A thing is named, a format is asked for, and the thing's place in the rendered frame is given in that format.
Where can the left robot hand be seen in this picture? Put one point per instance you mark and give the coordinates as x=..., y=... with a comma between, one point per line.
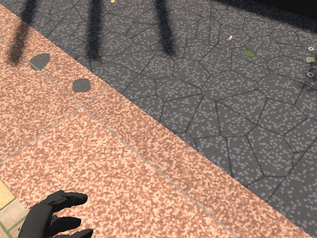
x=41, y=223

